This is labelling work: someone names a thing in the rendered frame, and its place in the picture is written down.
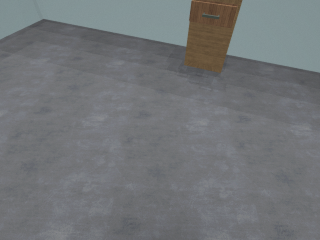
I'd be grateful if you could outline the cabinet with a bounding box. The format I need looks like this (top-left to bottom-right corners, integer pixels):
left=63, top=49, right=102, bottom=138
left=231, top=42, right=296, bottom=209
left=184, top=0, right=243, bottom=73

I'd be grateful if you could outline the drawer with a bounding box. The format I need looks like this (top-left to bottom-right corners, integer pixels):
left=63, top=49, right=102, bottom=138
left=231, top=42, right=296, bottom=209
left=189, top=0, right=238, bottom=28

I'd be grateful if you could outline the handle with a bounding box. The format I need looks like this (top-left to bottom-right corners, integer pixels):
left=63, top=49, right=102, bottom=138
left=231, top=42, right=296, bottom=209
left=202, top=12, right=220, bottom=19

